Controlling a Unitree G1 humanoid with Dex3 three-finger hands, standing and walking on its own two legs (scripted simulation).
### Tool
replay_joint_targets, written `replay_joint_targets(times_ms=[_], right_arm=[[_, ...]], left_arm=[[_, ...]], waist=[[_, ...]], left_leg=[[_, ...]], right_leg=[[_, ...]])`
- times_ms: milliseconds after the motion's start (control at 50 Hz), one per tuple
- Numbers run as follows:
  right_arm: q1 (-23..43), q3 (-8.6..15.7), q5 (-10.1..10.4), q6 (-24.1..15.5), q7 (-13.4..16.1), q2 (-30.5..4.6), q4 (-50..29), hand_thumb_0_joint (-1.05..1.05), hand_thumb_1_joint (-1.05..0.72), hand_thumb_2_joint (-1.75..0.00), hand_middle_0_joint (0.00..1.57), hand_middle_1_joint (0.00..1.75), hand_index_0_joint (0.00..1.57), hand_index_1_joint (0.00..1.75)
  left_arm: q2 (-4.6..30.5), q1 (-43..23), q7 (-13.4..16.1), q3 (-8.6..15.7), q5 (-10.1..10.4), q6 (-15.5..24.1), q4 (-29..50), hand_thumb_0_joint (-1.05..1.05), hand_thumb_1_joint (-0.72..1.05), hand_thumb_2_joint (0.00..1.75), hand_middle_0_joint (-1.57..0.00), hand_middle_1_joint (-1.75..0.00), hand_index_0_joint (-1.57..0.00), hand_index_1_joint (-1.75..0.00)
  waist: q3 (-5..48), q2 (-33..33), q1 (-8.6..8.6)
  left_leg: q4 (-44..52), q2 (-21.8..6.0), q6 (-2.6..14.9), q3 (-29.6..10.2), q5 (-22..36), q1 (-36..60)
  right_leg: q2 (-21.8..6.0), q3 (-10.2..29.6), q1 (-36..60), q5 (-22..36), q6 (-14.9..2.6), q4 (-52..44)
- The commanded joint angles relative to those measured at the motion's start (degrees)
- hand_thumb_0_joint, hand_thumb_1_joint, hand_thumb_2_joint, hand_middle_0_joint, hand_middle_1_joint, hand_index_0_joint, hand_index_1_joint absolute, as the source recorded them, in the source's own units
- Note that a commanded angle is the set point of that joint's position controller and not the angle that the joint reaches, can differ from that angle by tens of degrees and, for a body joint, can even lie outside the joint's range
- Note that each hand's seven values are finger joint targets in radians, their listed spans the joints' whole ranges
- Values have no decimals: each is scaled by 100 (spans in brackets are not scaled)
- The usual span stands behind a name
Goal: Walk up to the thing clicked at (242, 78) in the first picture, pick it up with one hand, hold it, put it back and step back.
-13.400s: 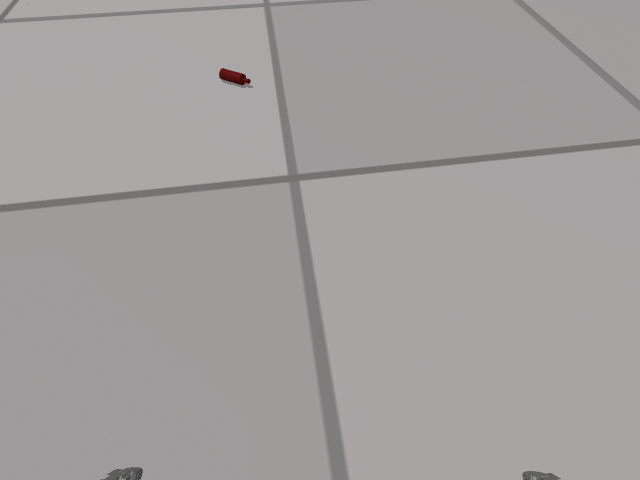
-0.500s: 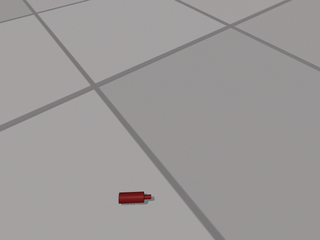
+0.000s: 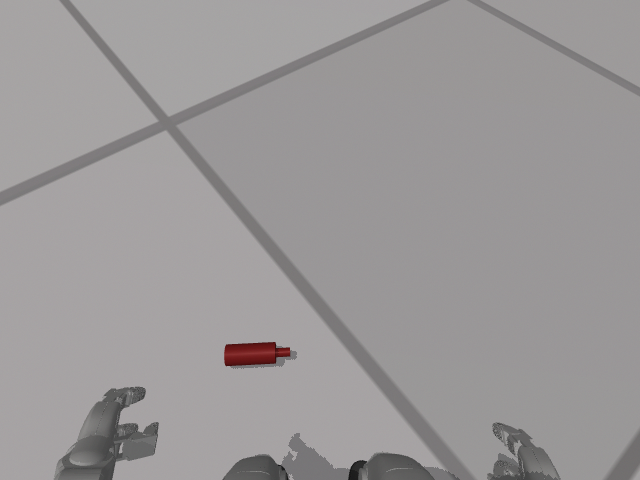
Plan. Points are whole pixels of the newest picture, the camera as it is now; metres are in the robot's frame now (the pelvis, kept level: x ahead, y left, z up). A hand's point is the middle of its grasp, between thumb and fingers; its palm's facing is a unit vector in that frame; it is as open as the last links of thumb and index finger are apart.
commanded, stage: rise first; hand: left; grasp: from above
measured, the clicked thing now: (258, 353) +0.43 +0.18 -0.73
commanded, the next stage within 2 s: none
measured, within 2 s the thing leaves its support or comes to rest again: neither
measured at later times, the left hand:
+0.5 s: hand (150, 464) +0.13 +0.26 -0.21, palm faces -0.15 -0.88 -0.44, open 14.1 cm
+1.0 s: hand (181, 418) +0.22 +0.28 -0.38, palm faces -0.43 -0.54 -0.72, open 14.0 cm
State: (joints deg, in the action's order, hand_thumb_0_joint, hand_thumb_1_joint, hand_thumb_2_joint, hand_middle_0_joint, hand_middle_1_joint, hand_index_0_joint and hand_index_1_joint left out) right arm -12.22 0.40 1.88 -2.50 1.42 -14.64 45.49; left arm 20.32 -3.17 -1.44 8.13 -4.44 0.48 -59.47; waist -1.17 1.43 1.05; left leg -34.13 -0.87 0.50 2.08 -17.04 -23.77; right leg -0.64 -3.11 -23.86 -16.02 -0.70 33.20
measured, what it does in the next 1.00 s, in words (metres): lowers itself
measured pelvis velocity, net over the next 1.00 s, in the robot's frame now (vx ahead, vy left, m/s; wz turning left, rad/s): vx -0.05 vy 0.00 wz -0.01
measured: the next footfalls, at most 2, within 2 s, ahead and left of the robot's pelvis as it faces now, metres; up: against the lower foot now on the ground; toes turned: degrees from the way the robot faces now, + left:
none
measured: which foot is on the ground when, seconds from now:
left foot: down 0.00-1.00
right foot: down 0.00-1.00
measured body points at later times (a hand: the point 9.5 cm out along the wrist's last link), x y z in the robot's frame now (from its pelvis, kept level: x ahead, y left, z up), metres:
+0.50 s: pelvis +0.00 +0.01 -0.07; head +0.10 +0.02 +0.37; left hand +0.14 +0.31 -0.18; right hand +0.17 -0.24 -0.16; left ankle +0.00 +0.11 -0.73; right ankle +0.01 -0.11 -0.73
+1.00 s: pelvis -0.05 +0.00 -0.23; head +0.13 +0.01 +0.18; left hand +0.24 +0.30 -0.34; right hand +0.14 -0.27 -0.34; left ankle +0.00 +0.11 -0.73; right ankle +0.00 -0.11 -0.73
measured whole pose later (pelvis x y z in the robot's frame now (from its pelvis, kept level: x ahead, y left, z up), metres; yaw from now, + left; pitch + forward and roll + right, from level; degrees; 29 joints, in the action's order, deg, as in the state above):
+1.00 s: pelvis -0.05 +0.00 -0.23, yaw +0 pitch +32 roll -2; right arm -4.7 2.9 0.6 -12.0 -1.3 -17.1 36.3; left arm 25.4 -9.3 5.7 5.3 -35.9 3.0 -38.9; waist 10.1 -0.2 1.7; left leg -101.5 -1.7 1.2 0.3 -39.5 -94.3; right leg -2.4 -3.7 -93.8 -38.3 -1.5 99.9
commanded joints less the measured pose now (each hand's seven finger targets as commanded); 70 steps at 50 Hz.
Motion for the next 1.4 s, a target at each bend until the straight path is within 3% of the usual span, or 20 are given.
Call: replay_joint_targets(times_ms=[0, 120, 160, 180, 200, 260, 280, 320, 520, 580, 620, 740, 900, 940, 1000, 1060, 1180, 1240, 1320, 1380], right_arm=[[-144, 416, 41, -153, 36, -990, -1060, 0, -96, -91, 20, 30, 20, 30], [-183, 405, -17, -314, 6, -870, -1460, 0, -92, -90, 20, 30, 20, 30], [-211, 435, -35, -399, 9, -875, -1550, 0, -92, -91, 20, 30, 20, 30], [-163, 441, -38, -450, 16, -826, -1699, 0, -93, -91, 20, 30, 20, 30], [-198, 434, -39, -460, 44, -828, -1663, 0, -92, -90, 20, 30, 20, 30], [-169, 467, -64, -576, 87, -814, -1795, 0, -91, -90, 20, 30, 20, 30], [-213, 481, -72, -605, 98, -845, -1767, 0, -90, -90, 20, 30, 20, 30], [-116, 474, -89, -659, 96, -784, -1881, 0, -90, -90, 20, 30, 20, 30], [-34, 449, -117, -828, 69, -785, -2027, 0, -91, -90, 20, 30, 20, 30], [97, 429, -123, -899, 49, -786, -2135, 0, -91, -90, 20, 30, 20, 30], [48, 453, -126, -936, 29, -817, -2026, 0, -89, -90, 20, 30, 20, 30], [255, 515, -127, -1166, -112, -945, -1920, 0, -89, -90, 20, 30, 20, 30], [273, 631, -96, -1195, -206, -1156, -1499, 0, -92, -91, 20, 30, 20, 30], [189, 646, -109, -1154, -245, -1158, -1373, 0, -92, -91, 20, 30, 20, 30], [56, 691, -158, -1090, -327, -1138, -1174, 0, -92, -91, 20, 30, 20, 30], [-59, 723, -204, -1021, -372, -1201, -1073, 0, -88, -90, 20, 30, 20, 30], [-164, 741, -296, -820, -385, -1229, -873, 0, -85, -89, 20, 30, 20, 30], [-249, 726, -358, -720, -409, -1208, -842, 0, -86, -89, 20, 30, 20, 30], [-328, 671, -420, -551, -425, -1238, -694, 0, -87, -89, 20, 30, 20, 30], [-354, 629, -478, -415, -472, -1248, -676, 0, -88, -90, 20, 30, 20, 30]], left_arm=[[1063, 551, 56, 291, -293, -402, 908, 0, -19, 102, -6, -103, -6, -102], [996, 533, 199, 342, -497, -647, 1730, 0, -56, 97, -9, -107, -9, -107], [1056, 907, 220, 460, -575, -668, 1784, 0, -57, 98, -9, -107, -9, -107], [999, 434, 204, 312, -584, -585, 2646, 0, -60, 99, -10, -106, -9, -107], [1150, 971, 230, 526, -652, -663, 2254, 0, -59, 98, -9, -107, -9, -107], [870, 912, 212, 234, -655, -699, 3187, 0, -58, 97, -9, -107, -8, -107], [976, 1306, 226, 403, -700, -777, 2967, 0, -59, 98, -8, -106, -8, -107], [853, 1388, 213, 243, -689, -821, 3623, 0, -60, 99, -8, -105, -7, -106], [816, 2110, 280, 275, -993, -1154, 3981, 0, -57, 95, -8, -107, -9, -107], [979, 1687, 290, 296, -1146, -1081, 4181, 0, -59, 96, -8, -107, -8, -107], [911, 1486, 295, 148, -1329, -969, 3898, 0, -56, 95, -8, -108, -8, -107], [1035, 378, 368, -69, -2106, -231, 3480, 0, -54, 94, -8, -108, -9, -107], [1830, -646, 864, 262, -3159, 360, 2894, 0, -57, 97, -10, -107, -10, -107], [1846, -1094, 942, 177, -3372, 392, 2613, 0, -57, 99, -9, -107, -9, -107], [1880, -1872, 1009, 69, -3702, 518, 2112, 0, -58, 100, -10, -104, -9, -105], [2415, -2701, 1156, 198, -4111, 694, 1944, 0, -51, 99, -11, -100, -10, -101], [2730, -3806, 1337, 180, -4664, 954, 973, 0, -50, 100, -8, -102, -8, -102], [2753, -4505, 1443, 21, -4890, 1072, 959, 0, -51, 101, -7, -103, -7, -104], [2833, -4663, 1599, -20, -5216, 1124, 170, 0, -52, 101, -6, -104, -6, -104], [3080, -5070, 1758, 15, -5511, 1194, 118, 0, -53, 101, -6, -103, -6, -102]], waist=[[1478, -411, -175], [1515, -274, -32], [1565, -322, -52], [1802, -468, -9], [1802, -479, -53], [1981, -558, 108], [2000, -452, 49], [2164, -611, 26], [2241, -527, 86], [2284, -646, 118], [2186, -523, 234], [2785, -573, 213], [3975, -804, -54], [4256, -679, 37], [4311, -427, 94], [4761, -446, 61], [4589, -504, 210], [4865, -634, 352], [4334, -624, 472], [4449, -845, 490]], left_leg=[[-9, 206, -24, -109, 1334, 21], [-898, 122, 13, -166, 751, -758], [-1182, 117, 22, -190, 588, -1067], [-1291, 111, 14, -195, 557, -1033], [-1364, 104, 17, -204, 448, -1113], [-1679, 70, 5, -254, 606, -1184], [-1714, 45, 1, -288, 685, -1255], [-1837, 10, -26, -350, 824, -1290], [-2569, 15, -18, -430, 765, -2056], [-2810, 6, -28, -481, 523, -2345], [-3119, 38, 6, -464, 149, -2775], [-4179, 109, 8, -426, -301, -3811], [-5315, 143, 0, -432, -264, -4752], [-5726, 165, 55, -368, 20, -5021], [-6198, 194, 118, -299, -341, -5764], [-6520, 184, 118, -254, -599, -6057], [-6868, 186, 132, -293, -1480, -6658], [-7093, 195, 151, -286, -1585, -6745], [-7209, 190, 165, -392, -1867, -7087], [-7365, 195, 166, -400, -1864, -7154]], right_leg=[[49, 144, 545, 1164, -134, -50], [100, 88, -534, 518, -94, 819], [84, 99, -834, 359, -93, 1143], [78, 134, -1014, 344, -99, 1274], [76, 138, -1092, 230, -97, 1362], [90, 138, -1423, 367, -82, 1675], [94, 117, -1368, 389, -89, 1745], [99, 110, -1589, 393, -103, 1920], [111, 63, -2290, 257, -105, 2634], [104, 86, -2722, 49, -115, 2935], [98, 97, -3112, -181, -111, 3190], [67, 194, -4289, -513, -127, 4295], [48, 214, -5370, -470, -166, 5532], [62, 213, -5488, -217, -157, 5750], [57, 222, -5770, -441, -131, 5975], [46, 201, -5809, -642, -124, 6238], [50, 67, -6666, -1559, -132, 6561], [53, 37, -6804, -1672, -132, 6716], [53, -87, -7364, -1905, -137, 6943], [42, -126, -7474, -1880, -151, 7160]])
